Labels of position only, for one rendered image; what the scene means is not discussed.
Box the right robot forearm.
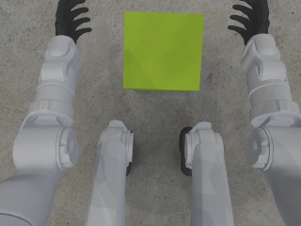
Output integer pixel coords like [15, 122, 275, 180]
[241, 33, 301, 128]

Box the robot left foot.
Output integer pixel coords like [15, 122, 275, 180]
[126, 129, 135, 176]

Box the robot left upper arm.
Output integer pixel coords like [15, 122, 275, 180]
[0, 125, 79, 226]

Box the robot right thigh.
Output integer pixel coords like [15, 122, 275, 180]
[184, 128, 234, 226]

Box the left robot forearm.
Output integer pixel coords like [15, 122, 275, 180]
[12, 35, 82, 166]

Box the right robot hand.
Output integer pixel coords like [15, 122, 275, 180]
[228, 0, 270, 46]

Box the carton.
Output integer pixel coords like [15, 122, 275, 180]
[123, 11, 204, 92]

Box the left robot hand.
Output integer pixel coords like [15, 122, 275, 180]
[55, 0, 92, 44]

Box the robot right upper arm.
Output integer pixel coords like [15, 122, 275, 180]
[245, 125, 301, 226]

